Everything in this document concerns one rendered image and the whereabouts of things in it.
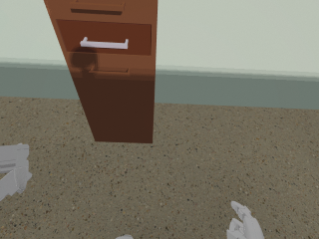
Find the cabinet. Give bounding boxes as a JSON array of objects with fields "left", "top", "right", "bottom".
[{"left": 44, "top": 0, "right": 159, "bottom": 143}]

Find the drawer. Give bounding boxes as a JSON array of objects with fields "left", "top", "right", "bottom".
[{"left": 57, "top": 19, "right": 152, "bottom": 56}]

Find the left robot hand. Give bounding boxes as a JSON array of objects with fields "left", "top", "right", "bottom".
[{"left": 0, "top": 143, "right": 32, "bottom": 201}]

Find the right robot hand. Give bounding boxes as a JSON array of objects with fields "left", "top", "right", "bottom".
[{"left": 226, "top": 200, "right": 265, "bottom": 239}]

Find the handle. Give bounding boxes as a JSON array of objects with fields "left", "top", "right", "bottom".
[
  {"left": 80, "top": 37, "right": 129, "bottom": 49},
  {"left": 69, "top": 2, "right": 125, "bottom": 12},
  {"left": 89, "top": 71, "right": 131, "bottom": 78}
]

